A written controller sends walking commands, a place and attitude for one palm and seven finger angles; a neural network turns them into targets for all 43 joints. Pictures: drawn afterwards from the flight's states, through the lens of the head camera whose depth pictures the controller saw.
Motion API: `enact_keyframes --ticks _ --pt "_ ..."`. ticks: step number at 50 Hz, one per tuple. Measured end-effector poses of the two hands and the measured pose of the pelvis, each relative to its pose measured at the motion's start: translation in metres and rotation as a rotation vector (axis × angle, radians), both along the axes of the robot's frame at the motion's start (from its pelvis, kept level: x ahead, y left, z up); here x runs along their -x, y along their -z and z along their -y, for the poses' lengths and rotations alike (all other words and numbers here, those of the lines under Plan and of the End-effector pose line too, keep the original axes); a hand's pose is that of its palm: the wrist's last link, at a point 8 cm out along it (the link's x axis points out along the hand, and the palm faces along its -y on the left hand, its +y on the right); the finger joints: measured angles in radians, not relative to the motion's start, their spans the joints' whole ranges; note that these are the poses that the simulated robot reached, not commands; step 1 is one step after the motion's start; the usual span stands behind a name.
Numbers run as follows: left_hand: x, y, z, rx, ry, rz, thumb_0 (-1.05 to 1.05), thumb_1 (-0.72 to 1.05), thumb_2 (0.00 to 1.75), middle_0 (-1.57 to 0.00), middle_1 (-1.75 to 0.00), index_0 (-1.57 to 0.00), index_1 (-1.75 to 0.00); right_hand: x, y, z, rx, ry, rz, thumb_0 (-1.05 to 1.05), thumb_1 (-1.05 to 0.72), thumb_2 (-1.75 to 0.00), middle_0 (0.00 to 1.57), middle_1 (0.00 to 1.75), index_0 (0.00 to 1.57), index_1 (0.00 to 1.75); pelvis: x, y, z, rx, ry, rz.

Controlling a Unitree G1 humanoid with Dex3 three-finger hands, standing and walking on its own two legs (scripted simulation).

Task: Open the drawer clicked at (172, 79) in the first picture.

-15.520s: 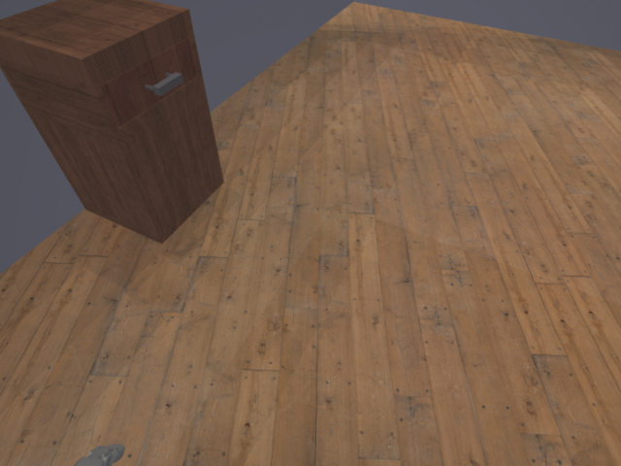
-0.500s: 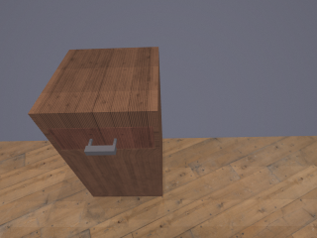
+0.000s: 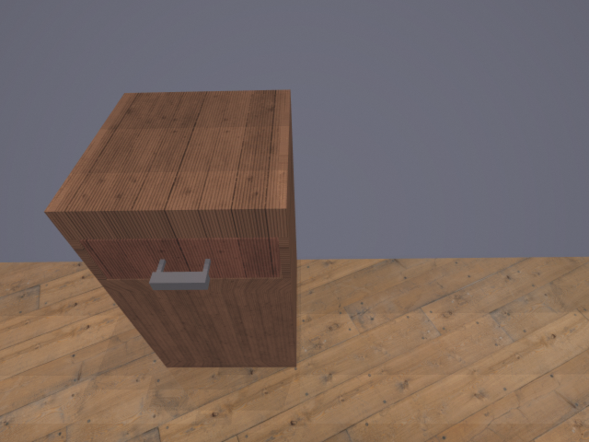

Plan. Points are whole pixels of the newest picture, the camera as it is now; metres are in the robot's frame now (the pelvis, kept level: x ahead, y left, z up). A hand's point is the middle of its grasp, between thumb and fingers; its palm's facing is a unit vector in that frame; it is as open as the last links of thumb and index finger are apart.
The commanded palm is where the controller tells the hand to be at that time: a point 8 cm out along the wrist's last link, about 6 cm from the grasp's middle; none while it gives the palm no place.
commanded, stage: look again from close up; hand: left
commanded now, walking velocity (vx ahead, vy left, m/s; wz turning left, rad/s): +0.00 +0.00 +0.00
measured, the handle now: (182, 272) +0.47 +0.27 -0.15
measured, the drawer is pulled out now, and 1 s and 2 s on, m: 0.00 0.00 0.00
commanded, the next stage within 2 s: shuffle to correct the standing spot in 0.32 s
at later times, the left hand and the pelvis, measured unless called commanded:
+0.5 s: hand out of the picture -0.03 +0.15 -0.17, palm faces +0.04 -0.98 -0.19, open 7.3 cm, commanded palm none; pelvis -0.01 -0.01 +0.00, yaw +0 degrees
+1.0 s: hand out of the picture -0.05 +0.27 -0.18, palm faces +0.08 -0.96 -0.26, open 7.3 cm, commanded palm none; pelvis -0.07 +0.07 -0.01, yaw +1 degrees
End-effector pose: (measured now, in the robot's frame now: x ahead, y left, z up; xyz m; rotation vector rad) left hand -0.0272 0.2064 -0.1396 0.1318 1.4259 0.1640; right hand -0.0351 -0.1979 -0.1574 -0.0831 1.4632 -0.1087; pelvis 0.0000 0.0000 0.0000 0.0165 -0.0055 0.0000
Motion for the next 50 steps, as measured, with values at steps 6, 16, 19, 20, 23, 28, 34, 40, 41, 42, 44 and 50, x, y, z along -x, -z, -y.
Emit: enact_keyframes --ticks 6,16,19,20,23,28,34,40,41,42,44,50 --pt "0.003 0.0 0.005 0.002 -0.003 0.001 0.01 0.92 0.9 -0.2 -0.3 -0.2 -0.3 -0.001 0.0 0.003 -0.001 0.0 0.009 0.0 -0.91 -0.9 0.2 0.3 0.2 0.3 0.002 0.0 0.004 0.0 0.0 0.0" --pt "0.007 0.0 0.01 0.003 -0.005 0.002 0.01 0.92 0.9 -0.2 -0.3 -0.2 -0.3 0.003 -0.001 0.009 0.002 0.004 0.007 0.0 -0.91 -0.9 0.2 0.3 0.2 0.3 0.006 0.0 0.009 0.0 0.001 -0.001" --pt "0.008 0.0 0.011 0.002 -0.007 0.005 0.01 0.91 0.9 -0.2 -0.3 -0.2 -0.3 0.006 -0.001 0.011 0.002 0.004 0.001 0.0 -0.91 -0.9 0.2 0.3 0.2 0.3 0.007 0.0 0.01 0.0 0.0 0.0" --pt "0.008 0.0 0.012 0.002 -0.007 0.005 0.01 0.91 0.9 -0.2 -0.3 -0.2 -0.3 0.007 -0.001 0.011 0.003 0.004 -0.001 0.0 -0.91 -0.9 0.2 0.3 0.2 0.3 0.007 -0.001 0.011 0.0 0.0 0.0" --pt "0.009 0.0 0.012 0.001 -0.007 0.006 0.01 0.91 0.9 -0.2 -0.3 -0.2 -0.3 0.01 -0.002 0.012 0.003 0.005 -0.007 0.0 -0.91 -0.9 0.2 0.3 0.2 0.3 0.008 -0.001 0.012 0.0 -0.001 0.0" --pt "0.01 -0.001 0.008 -0.016 -0.015 0.016 0.01 0.92 0.9 -0.2 -0.3 -0.2 -0.3 0.014 -0.001 0.014 0.005 0.006 -0.01 0.0 -0.91 -0.9 0.2 0.3 0.2 0.3 0.013 0.0 0.012 -0.003 0.0 -0.003" --pt "0.013 -0.002 -0.01 -0.048 -0.037 0.047 0.01 0.91 0.9 -0.2 -0.3 -0.2 -0.3 0.012 0.001 0.018 0.025 -0.007 -0.003 0.0 -0.91 -0.9 0.2 0.3 0.2 0.3 0.027 0.002 0.004 -0.003 -0.014 -0.003" --pt "0.022 -0.005 -0.04 -0.068 -0.059 0.074 0.0 0.91 0.9 -0.2 -0.3 -0.2 -0.3 -0.001 -0.009 0.015 0.056 -0.031 0.047 0.0 -0.91 -0.9 0.2 0.3 0.2 0.3 0.045 -0.001 -0.015 -0.03 -0.022 0.0" --pt "0.024 -0.005 -0.047 -0.07 -0.06 0.076 0.0 0.91 0.9 -0.2 -0.3 -0.2 -0.3 -0.004 -0.01 0.013 0.061 -0.035 0.061 0.0 -0.91 -0.9 0.2 0.3 0.2 0.3 0.048 -0.001 -0.019 -0.033 -0.023 0.0" --pt "0.026 -0.005 -0.054 -0.072 -0.061 0.079 0.0 0.91 0.9 -0.2 -0.3 -0.2 -0.3 -0.006 -0.012 0.01 0.066 -0.04 0.076 0.0 -0.91 -0.9 0.2 0.3 0.2 0.3 0.051 -0.001 -0.023 -0.036 -0.024 0.0" --pt "0.029 -0.004 -0.069 -0.077 -0.061 0.085 0.0 0.91 0.9 -0.2 -0.3 -0.2 -0.3 -0.012 -0.015 0.004 0.078 -0.047 0.109 0.0 -0.91 -0.9 0.2 0.3 0.2 0.3 0.057 0.0 -0.034 -0.04 -0.024 0.001" --pt "0.033 0.008 -0.11 -0.079 -0.03 0.077 0.0 0.91 0.9 -0.2 -0.3 -0.2 -0.3 -0.005 -0.01 -0.028 0.096 -0.043 0.185 0.0 -0.91 -0.9 0.2 0.3 0.2 0.3 0.066 0.011 -0.065 -0.014 -0.018 -0.005"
